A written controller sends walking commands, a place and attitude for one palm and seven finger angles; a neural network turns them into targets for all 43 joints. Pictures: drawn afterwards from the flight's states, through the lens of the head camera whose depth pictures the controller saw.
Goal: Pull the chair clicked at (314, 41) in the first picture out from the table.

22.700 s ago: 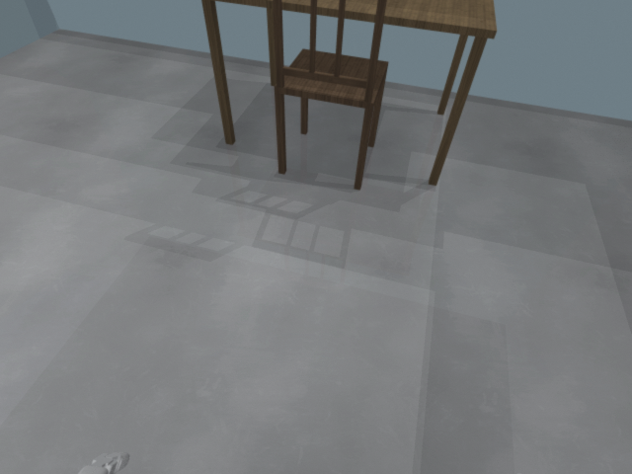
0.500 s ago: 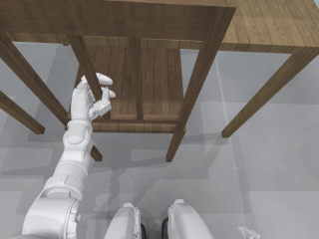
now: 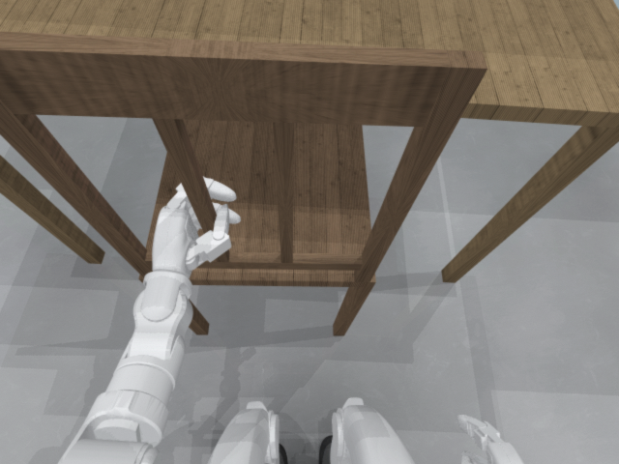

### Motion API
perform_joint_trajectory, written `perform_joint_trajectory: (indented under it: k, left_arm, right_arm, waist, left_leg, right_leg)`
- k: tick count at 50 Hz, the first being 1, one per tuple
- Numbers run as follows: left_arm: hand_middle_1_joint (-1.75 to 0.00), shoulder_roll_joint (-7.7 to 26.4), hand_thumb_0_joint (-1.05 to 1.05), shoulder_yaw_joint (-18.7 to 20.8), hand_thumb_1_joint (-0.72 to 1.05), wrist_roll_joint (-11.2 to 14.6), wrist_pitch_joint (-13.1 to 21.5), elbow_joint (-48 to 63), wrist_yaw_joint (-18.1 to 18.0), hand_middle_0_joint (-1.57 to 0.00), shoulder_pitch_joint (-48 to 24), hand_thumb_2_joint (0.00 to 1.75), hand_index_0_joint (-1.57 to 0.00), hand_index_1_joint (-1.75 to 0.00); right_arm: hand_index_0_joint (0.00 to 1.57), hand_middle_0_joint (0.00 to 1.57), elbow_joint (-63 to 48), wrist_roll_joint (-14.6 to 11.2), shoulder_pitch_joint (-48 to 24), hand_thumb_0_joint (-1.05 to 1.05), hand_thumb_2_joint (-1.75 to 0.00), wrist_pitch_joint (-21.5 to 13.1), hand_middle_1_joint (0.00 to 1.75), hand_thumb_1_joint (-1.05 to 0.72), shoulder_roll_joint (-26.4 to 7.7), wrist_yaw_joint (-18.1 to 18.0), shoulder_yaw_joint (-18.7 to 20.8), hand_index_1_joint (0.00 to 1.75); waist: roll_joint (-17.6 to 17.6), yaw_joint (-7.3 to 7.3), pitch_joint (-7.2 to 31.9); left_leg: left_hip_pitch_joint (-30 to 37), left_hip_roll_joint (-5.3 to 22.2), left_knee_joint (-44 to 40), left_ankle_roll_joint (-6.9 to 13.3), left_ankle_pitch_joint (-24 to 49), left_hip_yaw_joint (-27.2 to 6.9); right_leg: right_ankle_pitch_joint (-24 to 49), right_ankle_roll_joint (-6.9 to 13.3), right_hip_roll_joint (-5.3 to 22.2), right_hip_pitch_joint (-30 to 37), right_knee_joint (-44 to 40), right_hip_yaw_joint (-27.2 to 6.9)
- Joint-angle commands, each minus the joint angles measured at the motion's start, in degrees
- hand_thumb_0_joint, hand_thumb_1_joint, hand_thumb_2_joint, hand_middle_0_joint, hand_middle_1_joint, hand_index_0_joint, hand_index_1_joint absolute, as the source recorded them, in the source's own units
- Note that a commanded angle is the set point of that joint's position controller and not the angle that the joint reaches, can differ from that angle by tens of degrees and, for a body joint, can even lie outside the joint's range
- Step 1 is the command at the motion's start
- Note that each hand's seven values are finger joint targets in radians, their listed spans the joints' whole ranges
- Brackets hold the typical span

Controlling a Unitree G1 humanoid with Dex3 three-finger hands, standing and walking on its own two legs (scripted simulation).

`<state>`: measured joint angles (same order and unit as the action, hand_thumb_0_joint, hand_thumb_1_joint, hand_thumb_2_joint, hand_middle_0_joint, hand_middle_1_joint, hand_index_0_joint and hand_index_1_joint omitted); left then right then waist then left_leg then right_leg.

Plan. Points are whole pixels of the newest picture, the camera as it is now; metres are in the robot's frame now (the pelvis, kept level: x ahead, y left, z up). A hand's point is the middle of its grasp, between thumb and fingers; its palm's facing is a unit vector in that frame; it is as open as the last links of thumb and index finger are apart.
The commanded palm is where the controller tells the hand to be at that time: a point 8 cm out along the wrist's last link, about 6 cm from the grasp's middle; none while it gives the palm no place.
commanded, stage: step backward, pulling the chair out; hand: left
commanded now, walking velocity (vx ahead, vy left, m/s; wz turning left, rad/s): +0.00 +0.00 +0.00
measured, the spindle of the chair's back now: (202, 205) +0.42 +0.13 +0.04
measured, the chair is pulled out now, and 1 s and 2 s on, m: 0.04 0.13 0.43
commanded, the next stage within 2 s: none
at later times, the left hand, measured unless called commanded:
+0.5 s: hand (216, 241) +0.38 +0.12 +0.03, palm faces -0.08 -0.99 -0.13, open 5.0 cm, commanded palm +0.36 +0.17 +0.03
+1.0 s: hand (241, 301) +0.31 +0.08 +0.03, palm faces +0.02 -0.99 -0.17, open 5.2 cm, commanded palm +0.29 +0.14 +0.04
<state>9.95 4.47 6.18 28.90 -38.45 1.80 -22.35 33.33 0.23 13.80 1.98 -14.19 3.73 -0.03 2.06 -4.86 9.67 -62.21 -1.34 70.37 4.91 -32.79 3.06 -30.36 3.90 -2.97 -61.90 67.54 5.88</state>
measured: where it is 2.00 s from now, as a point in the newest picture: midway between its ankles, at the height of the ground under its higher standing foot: outside the picture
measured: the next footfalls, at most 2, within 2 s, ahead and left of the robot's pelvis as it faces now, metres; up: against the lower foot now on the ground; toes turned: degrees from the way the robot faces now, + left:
left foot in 1.28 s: -0.17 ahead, +0.23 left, +0.00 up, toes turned -5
right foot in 1.50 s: -0.16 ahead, -0.06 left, +0.00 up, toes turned -9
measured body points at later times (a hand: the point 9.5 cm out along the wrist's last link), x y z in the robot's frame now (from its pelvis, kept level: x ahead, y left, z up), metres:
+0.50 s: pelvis +0.01 +0.02 +0.09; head +0.10 +0.02 +0.53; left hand +0.38 +0.17 +0.04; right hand +0.06 -0.26 -0.03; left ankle +0.00 +0.07 -0.63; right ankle +0.01 -0.09 -0.63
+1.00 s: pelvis -0.06 -0.04 +0.10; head +0.04 -0.06 +0.54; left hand +0.30 +0.13 +0.04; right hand +0.00 -0.33 -0.03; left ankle -0.08 +0.11 -0.59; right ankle -0.04 -0.13 -0.63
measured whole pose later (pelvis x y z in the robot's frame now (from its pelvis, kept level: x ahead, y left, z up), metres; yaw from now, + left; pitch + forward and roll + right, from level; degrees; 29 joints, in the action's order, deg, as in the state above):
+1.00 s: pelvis -0.06 -0.04 +0.10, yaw -5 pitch +6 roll +2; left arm 10.0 7.8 3.6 13.5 -58.7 -5.4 -25.7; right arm 42.6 -2.9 10.6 2.7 -17.1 -5.3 2.3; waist 0.3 -3.9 -6.6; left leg -27.6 -0.9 49.3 -1.9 -29.3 -1.9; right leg -11.9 2.3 -0.3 -24.3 30.0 0.7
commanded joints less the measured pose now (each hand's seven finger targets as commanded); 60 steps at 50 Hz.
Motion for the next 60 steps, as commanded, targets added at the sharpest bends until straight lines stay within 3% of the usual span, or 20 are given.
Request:
perform_joint_trajectory:
  k: [1, 4, 5, 6, 9, 11, 12, 14, 18, 24, 27, 30, 33, 38, 41, 43, 45, 50, 56, 60]
  left_arm:
    - [-1.45, 6.40, 0.00, 1.62, 0.90, -0.64, 4.46, 10.41, 0.10, -0.50, -18.52, 0.90, -0.50, -1.45]
    - [-1.45, 5.39, 0.00, 0.57, 0.90, -0.57, 4.34, 10.46, 0.22, -0.50, -22.99, 0.90, -0.50, -1.45]
    - [-1.45, 16.89, 0.00, 5.02, 0.90, -4.19, -1.94, 19.05, -4.69, -0.50, -25.51, 0.90, -0.50, -1.45]
    - [-1.45, 15.59, 0.00, 2.49, 0.90, -4.07, -4.10, 27.27, -6.20, -0.50, -28.11, 0.90, -0.50, -1.45]
    - [-1.45, 11.63, 0.00, 0.49, 0.90, -4.31, -10.20, 18.93, -7.92, -0.50, -16.84, 0.90, -0.50, -1.45]
    - [-1.45, 8.99, 0.00, -1.65, 0.90, -4.77, -13.89, 8.72, -8.47, -0.50, -12.63, 0.90, -0.50, -1.45]
    - [-1.45, 8.50, 0.00, -2.26, 0.90, -4.26, -14.80, 5.01, -8.44, -0.50, -13.17, 0.90, -0.50, -1.45]
    - [-1.45, 9.00, 0.00, -2.34, 0.90, -4.22, -14.88, 0.14, -8.74, -0.50, -17.92, 0.90, -0.50, -1.45]
    - [-1.45, 8.60, 0.00, -2.88, 0.90, -4.71, -13.76, -7.06, -8.12, -0.50, -21.97, 0.90, -0.50, -1.45]
    - [-1.45, 7.17, 0.00, -2.78, 0.90, -4.79, -12.09, -9.72, -6.48, -0.50, -20.43, 0.90, -0.50, -1.45]
    - [-1.45, 7.63, 0.00, -1.60, 0.90, -5.04, -11.58, -8.55, -6.44, -0.50, -19.23, 0.90, -0.50, -1.45]
    - [-1.45, 8.24, 0.00, -0.67, 0.90, -5.34, -10.73, -8.45, -6.37, -0.50, -17.63, 0.90, -0.50, -1.45]
    - [-1.45, 8.56, 0.00, -0.20, 0.90, -6.36, -9.58, -8.17, -6.36, -0.50, -18.19, 0.90, -0.50, -1.45]
    - [-1.45, 11.98, 0.00, 2.09, 0.90, -7.14, -8.85, -7.43, -7.19, -0.50, -16.49, 0.90, -0.50, -1.45]
    - [-1.45, 14.65, 0.00, 3.51, 0.90, -6.02, -9.61, -7.98, -7.62, -0.50, -14.52, 0.90, -0.50, -1.45]
    - [-1.45, 15.87, 0.00, 3.49, 0.90, -5.59, -10.08, -8.79, -7.86, -0.50, -16.25, 0.90, -0.50, -1.45]
    - [-1.45, 17.74, 0.00, 4.70, 0.90, -6.03, -12.33, -11.05, -8.36, -0.50, -16.96, 0.90, -0.50, -1.45]
    - [-1.45, 15.76, 0.00, 3.63, 0.90, -6.16, -14.75, -9.99, -8.78, -0.50, -17.07, 0.90, -0.50, -1.45]
    - [-1.45, 9.46, 0.00, -0.47, 0.90, -4.99, -18.92, -7.32, -7.94, -0.50, -13.60, 0.90, -0.50, -1.45]
    - [-1.45, 5.72, 0.00, -3.81, 0.90, -4.92, -20.14, -4.24, -6.98, -0.50, -11.96, 0.90, -0.50, -1.45]
  right_arm:
    - [0.20, 0.20, -4.03, -0.18, 5.01, 0.00, -0.90, -1.65, 0.30, -0.90, -8.51, -0.75, 3.08, 0.30]
    - [0.20, 0.20, -3.78, -0.14, 4.76, 0.00, -0.90, -1.88, 0.30, -0.90, -8.55, -1.04, 3.04, 0.30]
    - [0.20, 0.20, -9.45, -3.23, 9.86, 0.00, -0.90, 2.60, 0.30, -0.90, -7.13, -2.90, 3.24, 0.30]
    - [0.20, 0.20, -10.39, -4.17, 10.04, 0.00, -0.90, 3.68, 0.30, -0.90, -7.01, -4.58, 3.79, 0.30]
    - [0.20, 0.20, -9.26, -4.71, 5.55, 0.00, -0.90, 5.34, 0.30, -0.90, -6.39, -6.74, 2.66, 0.30]
    - [0.20, 0.20, -7.21, -4.96, 5.37, 0.00, -0.90, 6.43, 0.30, -0.90, -6.64, -7.90, 2.16, 0.30]
    - [0.20, 0.20, -6.67, -5.21, 5.20, 0.00, -0.90, 6.87, 0.30, -0.90, -7.05, -8.16, 2.03, 0.30]
    - [0.20, 0.20, -4.97, -5.00, 5.55, 0.00, -0.90, 6.71, 0.30, -0.90, -7.96, -9.31, 2.05, 0.30]
    - [0.20, 0.20, -1.75, -4.46, 7.20, 0.00, -0.90, 6.20, 0.30, -0.90, -8.40, -10.53, 2.69, 0.30]
    - [0.20, 0.20, 0.28, -2.61, 6.18, 0.00, -0.90, 4.35, 0.30, -0.90, -7.54, -9.53, 3.93, 0.30]
    - [0.20, 0.20, 0.09, -1.60, 5.15, 0.00, -0.90, 3.52, 0.30, -0.90, -7.39, -8.51, 4.03, 0.30]
    - [0.20, 0.20, 0.43, -1.15, 5.09, 0.00, -0.90, 2.43, 0.30, -0.90, -7.96, -8.41, 4.09, 0.30]
    - [0.20, 0.20, 1.63, -0.76, 4.64, 0.00, -0.90, 1.45, 0.30, -0.90, -8.22, -8.35, 4.25, 0.30]
    - [0.20, 0.20, 3.29, -1.19, 5.06, 0.00, -0.90, 0.31, 0.30, -0.90, -8.45, -8.16, 4.22, 0.30]
    - [0.20, 0.20, 3.40, -2.35, 4.81, 0.00, -0.90, 0.20, 0.30, -0.90, -8.31, -8.94, 4.44, 0.30]
    - [0.20, 0.20, 3.17, -2.97, 3.48, 0.00, -0.90, -0.20, 0.30, -0.90, -8.40, -9.72, 4.55, 0.30]
    - [0.20, 0.20, 3.18, -3.33, 0.96, 0.00, -0.90, -0.53, 0.30, -0.90, -9.06, -9.48, 4.40, 0.30]
    - [0.20, 0.20, 4.67, -3.56, -1.48, 0.00, -0.90, -0.94, 0.30, -0.90, -8.65, -9.31, 3.80, 0.30]
    - [0.20, 0.20, 2.59, -3.53, -1.21, 0.00, -0.90, 0.56, 0.30, -0.90, -8.31, -9.66, 3.87, 0.30]
    - [0.20, 0.20, 1.03, -3.24, -0.51, 0.00, -0.90, 1.79, 0.30, -0.90, -7.99, -10.54, 3.72, 0.30]
  waist:
    - [0.32, -1.81, 23.86]
    - [1.95, -2.41, 25.14]
    - [2.72, 0.42, 35.25]
    - [5.48, -0.03, 38.33]
    - [5.14, 0.25, 29.60]
    - [-1.95, 0.05, 20.16]
    - [-6.12, 0.43, 17.16]
    - [-6.12, 0.31, 13.58]
    - [1.69, 0.73, 12.93]
    - [10.28, 1.40, 11.61]
    - [8.92, 1.86, 10.35]
    - [2.88, 1.73, 9.45]
    - [2.84, 1.51, 8.78]
    - [9.58, 1.89, 12.12]
    - [2.23, 2.01, 14.19]
    - [-5.49, 1.88, 12.66]
    - [-6.31, 3.27, 9.80]
    - [-3.60, 3.12, 10.63]
    - [-11.37, 3.77, 13.35]
    - [-14.03, 2.93, 14.55]
  left_leg:
    - [14.68, 1.44, -5.72, -3.52, 24.87, -7.15]
    - [15.70, 1.34, -5.44, -3.58, 24.20, -7.50]
    - [32.10, 1.86, -17.27, -2.88, 23.75, -5.69]
    - [37.99, 1.75, -20.17, -2.46, 26.53, -4.70]
    - [35.68, 3.16, -24.35, -2.32, 27.06, -6.57]
    - [32.02, 4.46, -27.15, -1.86, 25.12, -6.40]
    - [30.56, 5.16, -29.14, -1.95, 21.34, -6.14]
    - [33.54, 6.23, -32.87, -1.99, 23.93, -6.66]
    - [45.76, 9.95, -35.84, -2.15, 44.06, -9.29]
    - [62.29, 17.14, -40.42, -2.94, 69.39, -14.05]
    - [65.59, 18.60, -40.53, -3.06, 75.60, -14.00]
    - [65.05, 18.88, -39.63, -2.70, 76.18, -13.36]
    - [64.49, 19.27, -40.00, -2.32, 72.57, -11.94]
    - [64.82, 17.01, -36.82, -2.01, 68.80, -7.66]
    - [55.23, 12.48, -33.34, -4.32, 49.34, -4.41]
    - [42.95, 5.01, -26.92, -6.86, 14.82, -1.79]
    - [34.98, 2.44, -19.36, -6.48, 0.41, -6.07]
    - [34.00, 2.12, -18.04, -7.39, 2.52, -9.61]
    - [36.35, 1.86, -23.40, -8.55, 2.70, -6.83]
    - [41.58, 2.21, -37.54, -8.60, 7.28, -2.47]
  right_leg:
    - [22.75, -2.08, 1.42, 13.28, -6.08, -6.21]
    - [21.35, -2.05, 1.49, 12.15, -5.99, -6.15]
    - [23.88, -2.69, 5.44, 34.92, -18.24, -12.96]
    - [33.92, -4.27, 5.66, 40.18, -21.63, -13.55]
    - [37.88, -6.01, 6.86, 39.51, -22.70, -13.57]
    - [40.19, -6.76, 7.66, 41.26, -25.49, -13.36]
    - [39.29, -7.66, 8.84, 43.45, -27.97, -14.24]
    - [42.94, -7.39, 9.53, 43.16, -29.52, -13.76]
    - [44.34, -6.05, 7.78, 39.69, -30.69, -12.24]
    - [11.56, -3.06, 4.82, 32.20, -27.20, -9.95]
    - [8.74, -2.71, 4.76, 32.11, -25.97, -9.83]
    - [13.94, -2.61, 4.97, 35.61, -29.74, -8.92]
    - [15.51, -2.79, 5.67, 37.25, -32.54, -8.53]
    - [27.01, -2.63, 7.11, 41.49, -36.54, -9.00]
    - [52.56, -1.40, 11.40, 50.08, -38.43, -13.20]
    - [71.50, 0.59, 19.81, 57.52, -40.06, -21.98]
    - [70.50, 0.64, 24.70, 57.73, -42.21, -24.90]
    - [67.76, 2.42, 24.93, 62.10, -40.79, -20.02]
    - [68.02, 2.36, 24.09, 66.97, -41.04, -16.09]
    - [63.24, 0.69, 20.89, 66.09, -41.63, -12.28]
